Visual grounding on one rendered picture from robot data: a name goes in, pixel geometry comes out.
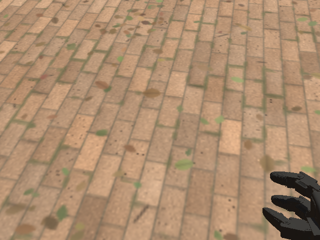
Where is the right robot hand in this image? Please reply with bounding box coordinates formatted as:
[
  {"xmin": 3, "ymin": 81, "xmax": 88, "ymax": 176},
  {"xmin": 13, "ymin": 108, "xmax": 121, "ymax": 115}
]
[{"xmin": 262, "ymin": 171, "xmax": 320, "ymax": 240}]

